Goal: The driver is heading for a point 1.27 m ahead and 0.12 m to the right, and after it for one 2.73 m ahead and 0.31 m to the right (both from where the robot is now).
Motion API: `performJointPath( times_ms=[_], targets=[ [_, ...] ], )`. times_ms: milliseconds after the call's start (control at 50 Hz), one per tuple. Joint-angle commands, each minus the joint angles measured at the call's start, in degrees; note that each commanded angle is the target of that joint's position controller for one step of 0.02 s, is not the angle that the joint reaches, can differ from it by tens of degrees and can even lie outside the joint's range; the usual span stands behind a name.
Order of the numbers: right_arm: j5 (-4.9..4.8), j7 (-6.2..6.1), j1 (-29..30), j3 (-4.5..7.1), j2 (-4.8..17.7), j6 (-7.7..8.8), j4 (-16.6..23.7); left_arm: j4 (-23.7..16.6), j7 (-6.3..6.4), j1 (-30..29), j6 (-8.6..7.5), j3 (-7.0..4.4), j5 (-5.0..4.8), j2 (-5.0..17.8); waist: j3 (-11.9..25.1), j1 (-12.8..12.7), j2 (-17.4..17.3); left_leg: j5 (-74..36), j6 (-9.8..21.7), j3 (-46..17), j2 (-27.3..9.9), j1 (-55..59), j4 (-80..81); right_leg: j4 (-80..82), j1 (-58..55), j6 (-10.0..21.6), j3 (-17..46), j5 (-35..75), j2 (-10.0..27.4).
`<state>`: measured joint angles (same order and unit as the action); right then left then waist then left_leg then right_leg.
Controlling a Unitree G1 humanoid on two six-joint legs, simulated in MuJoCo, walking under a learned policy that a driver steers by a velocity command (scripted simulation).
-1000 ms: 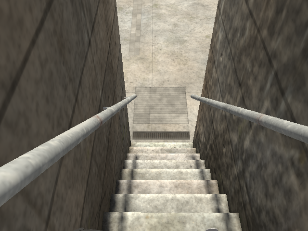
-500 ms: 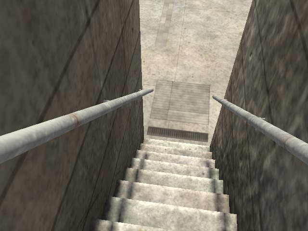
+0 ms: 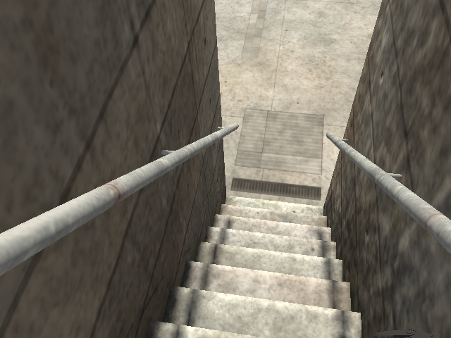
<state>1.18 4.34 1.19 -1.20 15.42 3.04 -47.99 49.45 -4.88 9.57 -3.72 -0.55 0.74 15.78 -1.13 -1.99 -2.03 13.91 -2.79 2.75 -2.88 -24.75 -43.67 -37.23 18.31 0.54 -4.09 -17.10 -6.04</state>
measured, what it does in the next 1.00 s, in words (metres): walks ahead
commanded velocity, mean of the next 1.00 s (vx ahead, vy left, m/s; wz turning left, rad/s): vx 0.19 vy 0.00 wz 0.00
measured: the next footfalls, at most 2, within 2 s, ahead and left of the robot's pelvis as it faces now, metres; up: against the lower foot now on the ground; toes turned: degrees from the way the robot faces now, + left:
left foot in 1.18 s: +0.25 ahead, +0.05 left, -0.21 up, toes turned +0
right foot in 1.56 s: +0.42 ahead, -0.21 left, -0.43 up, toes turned -6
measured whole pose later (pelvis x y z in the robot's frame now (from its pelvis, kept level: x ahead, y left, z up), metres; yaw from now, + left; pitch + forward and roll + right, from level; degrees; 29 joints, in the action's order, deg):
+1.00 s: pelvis +0.11 -0.01 -0.08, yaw +0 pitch +8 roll -1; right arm 4.4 3.8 -15.1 1.1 14.9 5.3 -51.0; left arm 50.9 -2.7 19.4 -8.1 -1.8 4.8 12.3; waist 6.5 0.9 -4.0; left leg 20.2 3.8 -3.9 0.8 -49.7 -82.9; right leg -61.0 26.7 6.8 -5.5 -42.0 -7.7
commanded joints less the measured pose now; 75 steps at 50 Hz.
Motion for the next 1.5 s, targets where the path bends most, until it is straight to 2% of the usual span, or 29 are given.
performJointPath(
  times_ms=[20, 140, 220, 380, 560, 640, 740, 800, 840, 860, 900, 920, 960, 1020, 1060, 1140, 1160, 1180, 1200, 1220, 1240, 1280, 1320, 1340, 1380, 1420, 1440, 1460, 1500],
  targets=[
    [-0.07, -0.19, -1.56, 0.92, 5.01, 0.65, 1.57, -1.45, -0.35, 4.59, -0.01, -1.76, 0.14, 7.71, 9.16, -0.39, 1.8, -15.36, 0.29, -2.2, -2.09, 2.78, 1.8, 3.45, -10.7, -3.68, 9.71, 49.74, 10.74],
    [-0.46, -0.25, -5.49, 0.61, 4.15, -0.34, -0.38, -0.23, -1.13, 9.63, 1.07, -2.15, 0.44, 7.7, 7.88, -1.43, 1.4, -7.13, 0.95, -2.7, -2.44, 5.72, 5.48, 7.88, -11.71, -0.51, 10.05, 35.86, 10.85],
    [2.16, -0.79, -2.55, 1.55, 6.99, -1.63, 0.35, -1.91, -1.95, 3.51, 2.29, -2.65, 0.45, 6.39, 1.71, -0.51, 0.16, 2.83, -0.12, -2.57, -1.19, 7.44, 8.67, 15.0, -0.31, 3.0, 12.38, -4.35, 9.04],
    [1.46, 0.02, -11.37, 0.08, 1.65, -3.15, -0.07, 1.56, -1.34, 11.82, 3.43, -1.08, 0.09, 1.87, 1.89, -0.15, 0.82, -3.89, 2.44, -2.37, 0.59, 12.87, 11.53, 14.21, -3.65, 3.07, 6.3, 0.57, 4.89],
    [2.74, -2.09, -16.02, 3.55, 4.54, -0.27, 1.63, -1.33, 0.42, 9.13, 1.43, -2.9, 0.82, 0.09, -2.75, 1.3, -1.01, 22.02, 12.71, -10.81, -2.63, 9.48, 14.34, 4.3, 7.7, 7.59, 7.52, -15.11, 4.93],
    [2.01, -3.49, -16.95, 5.08, 4.99, 1.72, 2.7, -3.09, 2.11, 6.33, -0.44, -2.25, 0.38, -2.52, 0.89, 2.58, -0.07, 17.06, 20.03, -19.39, -6.9, 10.79, 14.38, -9.22, 11.84, 4.57, 3.68, -3.6, 5.16],
    [1.15, -3.88, -24.19, 4.95, 5.11, 2.6, 1.05, -5.25, 2.25, 3.82, -1.75, -3.56, 2.26, 3.12, 6.08, 5.94, 2.16, 8.49, 20.14, -14.39, -1.23, 12.69, 1.7, -19.18, 16.3, 2.09, 6.5, 25.55, 6.11],
    [1.3, -5.04, -35.56, 5.93, 7.54, 4.2, -4.75, -9.34, 0.9, -5.64, -2.85, -1.28, 1.8, -2.78, -0.43, 12.46, -3.31, -5.66, 25.0, -31.07, -12.24, 24.47, 7.06, -30.6, 46.3, -3.93, 5.46, -15.46, 6.06],
    [1.58, -5.36, -26.42, 3.46, 4.49, 3.68, -3.09, -7.01, 1.24, -2.62, -2.11, -1.42, 2.22, -0.6, -0.12, 6.62, 5.64, 8.64, 22.15, -24.47, -9.87, 4.51, -0.54, -19.33, 28.35, -2.87, 5.78, -12.54, 7.73],
    [4.03, -4.34, -17.34, 3.28, 5.7, 3.63, -1.22, -0.11, 0.73, 15.87, -1.73, -1.56, 4.74, -1.25, 3.52, -3.01, 2.41, 13.44, 21.1, -16.93, -5.22, -17.29, -9.37, -22.43, 1.94, -0.73, 1.5, 5.34, 4.59],
    [3.11, -1.69, -0.11, 3.86, 4.12, 4.55, 7.81, 4.95, 1.52, 35.57, -4.14, -4.32, 5.73, 10.22, 6.49, -15.21, 15.94, 18.75, 9.97, -2.33, 9.28, -47.09, -40.88, 0.63, -29.08, 10.55, 28.43, 21.53, 13.76],
    [2.0, -0.18, 3.31, 2.79, 1.13, 5.3, 8.33, 4.23, 2.61, 35.86, -5.35, -3.73, 4.12, 8.87, 6.18, -12.45, 5.48, 18.35, 7.85, -6.08, 8.15, -58.77, -44.39, -3.26, -35.96, 9.27, 30.4, 45.24, 17.98],
    [2.45, 0.45, -1.13, 1.8, -0.02, 4.29, 7.75, 4.13, 2.38, 25.75, -4.95, -3.27, 4.65, 3.23, 4.61, -5.11, 4.52, 12.21, 5.47, -12.24, 1.63, -66.97, -41.69, -7.95, -30.34, 6.57, 35.25, 23.61, 20.24],
    [6.64, -0.59, -19.75, 2.46, 3.62, 2.75, -4.03, -7.07, 3.68, -3.33, -4.52, 0.83, 3.32, -8.88, 4.14, 7.11, -1.43, -31.86, 6.41, -6.28, -0.7, -16.37, -20.26, -10.67, 26.68, 2.89, 6.76, 4.3, 5.29],
    [2.59, 0.97, -23.43, 3.06, 0.66, 2.8, -3.59, -7.26, 5.79, -3.33, -7.16, 0.43, 3.11, -0.43, 5.67, 8.69, 3.77, -56.05, 4.75, 1.9, 5.09, 29.35, -14.27, -17.96, 56.62, -1.59, -8.66, -12.77, -1.56],
    [7.72, -0.45, -46.73, 5.97, 7.38, 0.55, -8.1, -9.23, 3.74, -1.11, -6.17, -2.42, 2.75, 10.27, -1.69, 15.57, -9.6, -19.58, 6.89, 0.61, 4.9, 20.75, 1.11, -60.01, 29.72, -4.15, 1.44, -0.91, 4.92],
    [6.41, -0.96, -48.1, 5.56, 6.28, 0.23, -9.17, -8.62, 3.55, 3.33, -3.18, -2.98, 0.26, 9.57, -3.85, 14.52, -15.78, -17.74, 8.52, 0.1, 2.03, 13.49, 35.05, -73.16, 15.51, -4.58, 2.91, -8.0, 1.94],
    [5.47, -1.69, -53.51, 4.81, 4.49, 0.7, -11.99, -5.14, -0.14, 9.46, -1.47, -3.02, 6.26, 7.85, -1.98, 12.52, -11.32, -31.47, 13.82, -7.09, -2.65, 33.41, 23.09, -86.34, 28.74, -1.24, 7.64, -20.61, 2.33],
    [5.23, -1.4, -52.6, 4.71, 6.29, 1.48, -9.41, -5.26, -2.73, 19.24, -0.75, -1.71, 5.68, -1.77, 9.06, 5.93, -6.73, -55.74, 22.93, -16.45, -7.73, 50.98, -2.07, -98.69, 50.32, -0.17, 7.55, -29.13, 1.73],
    [3.97, 0.22, -45.43, 5.81, 10.15, 2.24, -6.32, -10.17, -2.87, 20.63, -1.49, -0.32, 4.82, -4.24, 14.29, 2.97, -1.58, -54.54, 34.42, -32.77, -19.12, 51.47, -0.47, -104.52, 62.76, -2.43, 16.9, -22.04, 2.89],
    [3.49, -0.27, -34.3, 5.62, 7.79, 2.9, -3.97, -12.46, -2.06, 15.98, -1.23, -0.57, 3.4, -1.42, 6.68, 4.92, 4.4, -30.56, 33.97, -37.93, -24.22, 36.19, 8.1, -87.18, 70.27, -3.87, 19.77, -10.09, 7.02],
    [1.49, -2.34, -17.07, -0.25, -5.93, 5.2, -2.69, -7.42, -0.29, 11.02, 2.3, -0.85, 5.47, 0.21, -2.23, -0.58, 16.0, -1.51, 23.99, -25.79, -13.25, -4.6, 10.48, -49.44, 53.7, -1.11, 16.71, 22.68, 17.33],
    [5.11, -2.67, -12.91, -0.72, 1.09, 6.15, -1.16, -0.15, -0.89, 20.1, 2.38, -0.89, 6.49, 0.13, -3.08, -7.92, 5.83, 8.56, 23.27, -18.27, -5.42, -49.28, -2.61, -45.66, 11.12, -2.59, 7.7, 39.9, 14.96],
    [3.96, -2.52, -16.84, 0.28, 6.16, 6.8, -2.1, -0.21, -1.36, 17.05, 1.54, -0.23, 7.3, -0.58, 4.28, -6.21, 3.94, 6.58, 21.62, -13.1, -1.7, -47.29, -4.01, -46.45, 4.66, -4.49, 1.42, 34.08, 11.09],
    [1.11, -5.5, -39.73, -1.97, -0.28, 6.18, -9.22, -2.76, -0.7, 4.51, 0.84, -1.33, 9.62, 2.42, 5.19, 7.87, 0.88, 16.06, 20.97, -17.85, -2.09, -8.37, -22.27, -27.35, 36.15, -4.13, 3.79, 36.03, 13.35],
    [1.07, -6.44, -50.9, -1.01, 0.64, 4.1, -12.2, -8.11, 0.58, -11.94, -0.39, -1.86, 5.6, 3.13, 3.91, 16.44, -6.04, 7.57, 23.28, -37.92, -8.86, 17.27, -22.36, -18.3, 56.62, -2.15, 7.34, 15.78, 11.81],
    [-3.33, -8.36, -44.2, -2.45, -5.03, 3.19, -6.3, -6.06, -0.93, -16.64, 0.09, 0.66, 6.1, 1.75, -6.34, 20.27, 4.41, 20.65, 18.9, -30.96, -5.13, 17.27, -24.44, 20.79, 56.86, -2.25, 13.41, 35.85, 18.99],
    [-4.12, -8.22, -45.46, -1.19, -0.67, 2.92, -5.55, -4.88, -0.77, -17.96, 0.45, -1.09, 4.15, 4.29, -5.82, 20.19, 2.39, 18.38, 15.86, -16.83, 0.77, 11.28, -22.84, 21.15, 48.41, -2.77, 0.65, 35.12, 12.0],
    [1.62, -5.36, -38.83, -0.16, 5.96, 0.62, -7.76, -6.76, -1.18, -10.45, 1.47, 1.93, 5.78, -3.67, 0.24, 10.31, -4.58, 25.13, 19.47, -27.99, -8.02, -14.97, -15.52, 7.64, 9.24, -0.17, 1.41, 20.43, 10.66]
  ],
)
Over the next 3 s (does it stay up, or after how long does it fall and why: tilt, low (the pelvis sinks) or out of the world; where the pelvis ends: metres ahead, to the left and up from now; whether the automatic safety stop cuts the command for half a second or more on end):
stays up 1.01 -0.05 -1.01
